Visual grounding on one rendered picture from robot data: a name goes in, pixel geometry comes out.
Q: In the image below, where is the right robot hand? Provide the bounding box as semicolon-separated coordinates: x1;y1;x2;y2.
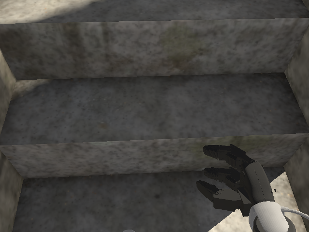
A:
196;144;276;217

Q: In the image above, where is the right robot forearm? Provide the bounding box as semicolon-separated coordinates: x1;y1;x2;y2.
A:
248;201;296;232

